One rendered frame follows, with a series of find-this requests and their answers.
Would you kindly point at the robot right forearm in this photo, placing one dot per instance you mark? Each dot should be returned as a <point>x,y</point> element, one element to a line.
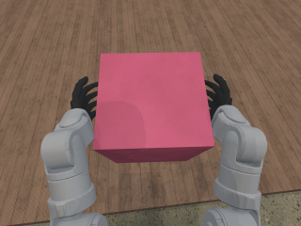
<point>243,150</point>

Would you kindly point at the left robot hand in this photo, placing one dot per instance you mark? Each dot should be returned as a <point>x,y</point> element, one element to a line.
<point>79,98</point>

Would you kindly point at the right robot hand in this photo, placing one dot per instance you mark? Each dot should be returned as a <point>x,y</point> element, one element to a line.
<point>221,95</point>

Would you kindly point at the robot left forearm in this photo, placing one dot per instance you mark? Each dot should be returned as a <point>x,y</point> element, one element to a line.
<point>64,157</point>

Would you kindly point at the carton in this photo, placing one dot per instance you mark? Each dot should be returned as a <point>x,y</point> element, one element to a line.
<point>152,107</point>

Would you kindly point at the left robot upper arm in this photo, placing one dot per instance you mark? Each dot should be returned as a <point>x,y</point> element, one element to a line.
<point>88,219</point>

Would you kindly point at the right robot upper arm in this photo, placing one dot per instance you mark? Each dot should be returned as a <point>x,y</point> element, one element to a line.
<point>220,216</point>

